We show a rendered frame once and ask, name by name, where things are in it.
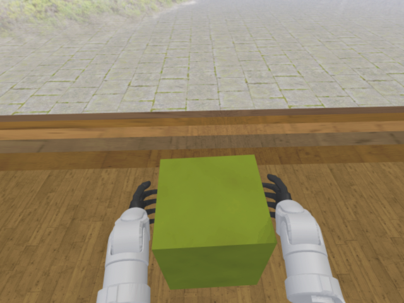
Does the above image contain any carton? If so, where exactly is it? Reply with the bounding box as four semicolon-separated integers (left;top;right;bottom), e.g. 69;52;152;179
151;155;277;290

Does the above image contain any left robot forearm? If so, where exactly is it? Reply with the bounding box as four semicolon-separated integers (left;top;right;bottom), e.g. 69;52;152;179
96;208;150;303

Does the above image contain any right robot hand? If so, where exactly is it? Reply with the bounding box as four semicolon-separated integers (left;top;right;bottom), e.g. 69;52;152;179
262;174;292;218

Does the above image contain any right robot forearm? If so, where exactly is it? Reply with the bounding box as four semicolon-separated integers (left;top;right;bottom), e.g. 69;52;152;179
275;199;345;303

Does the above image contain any left robot hand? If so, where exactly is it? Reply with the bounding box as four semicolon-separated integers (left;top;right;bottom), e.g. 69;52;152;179
129;181;157;224

